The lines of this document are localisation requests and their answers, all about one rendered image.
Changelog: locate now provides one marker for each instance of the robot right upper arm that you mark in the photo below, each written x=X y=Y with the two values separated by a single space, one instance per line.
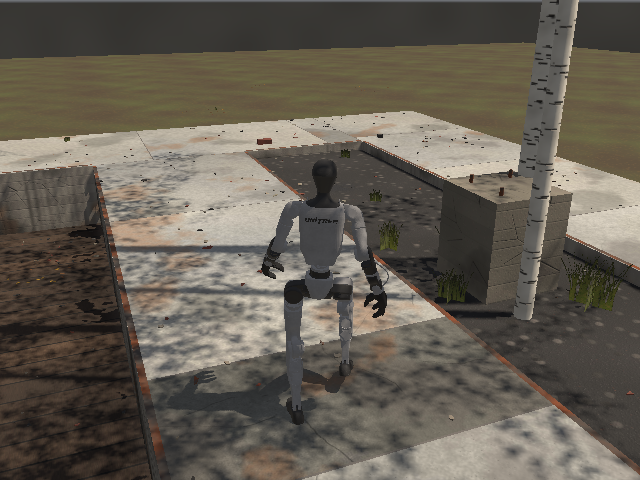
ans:
x=355 y=215

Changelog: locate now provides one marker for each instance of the left robot forearm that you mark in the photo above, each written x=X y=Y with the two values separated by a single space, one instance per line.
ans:
x=270 y=256

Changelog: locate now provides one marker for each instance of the robot left hand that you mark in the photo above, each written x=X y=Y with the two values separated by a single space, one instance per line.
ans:
x=266 y=272

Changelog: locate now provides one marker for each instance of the robot torso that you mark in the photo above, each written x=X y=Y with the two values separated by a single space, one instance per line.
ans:
x=321 y=236

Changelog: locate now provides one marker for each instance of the robot left upper arm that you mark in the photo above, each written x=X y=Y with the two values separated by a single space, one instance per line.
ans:
x=290 y=211

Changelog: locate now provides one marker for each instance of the right robot forearm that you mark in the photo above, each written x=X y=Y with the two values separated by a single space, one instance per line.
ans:
x=372 y=274

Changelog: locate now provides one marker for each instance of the robot head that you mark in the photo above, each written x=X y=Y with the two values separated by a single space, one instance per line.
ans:
x=324 y=173

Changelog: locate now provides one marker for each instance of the robot right hand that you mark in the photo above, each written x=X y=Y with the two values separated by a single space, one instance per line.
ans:
x=381 y=304

